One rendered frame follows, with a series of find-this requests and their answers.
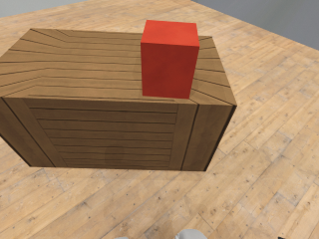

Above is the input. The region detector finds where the carton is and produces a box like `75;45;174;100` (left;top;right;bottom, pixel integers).
141;20;200;100

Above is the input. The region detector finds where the right robot thigh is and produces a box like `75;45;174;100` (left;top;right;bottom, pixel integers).
174;229;207;239

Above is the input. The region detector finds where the pedestal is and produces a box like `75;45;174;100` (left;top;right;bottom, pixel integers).
0;28;237;172

